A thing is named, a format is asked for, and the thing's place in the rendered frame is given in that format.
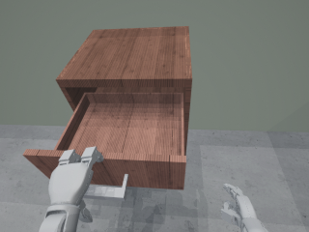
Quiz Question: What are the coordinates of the right robot hand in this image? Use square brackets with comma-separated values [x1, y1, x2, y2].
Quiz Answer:
[221, 183, 258, 228]

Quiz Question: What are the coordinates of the left robot hand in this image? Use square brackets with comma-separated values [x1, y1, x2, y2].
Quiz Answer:
[48, 146, 104, 223]

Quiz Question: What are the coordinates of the cabinet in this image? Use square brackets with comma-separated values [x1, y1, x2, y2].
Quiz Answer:
[55, 26, 192, 156]

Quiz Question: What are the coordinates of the right robot forearm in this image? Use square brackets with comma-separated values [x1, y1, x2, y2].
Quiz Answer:
[240, 217, 268, 232]

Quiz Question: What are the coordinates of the drawer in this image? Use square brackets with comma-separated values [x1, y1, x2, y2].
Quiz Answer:
[22, 92, 186, 190]

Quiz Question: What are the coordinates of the left robot forearm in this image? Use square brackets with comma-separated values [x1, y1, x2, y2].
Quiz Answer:
[39, 203, 80, 232]

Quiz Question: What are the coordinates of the handle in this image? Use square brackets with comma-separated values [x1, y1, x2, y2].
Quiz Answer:
[83, 174, 128, 202]

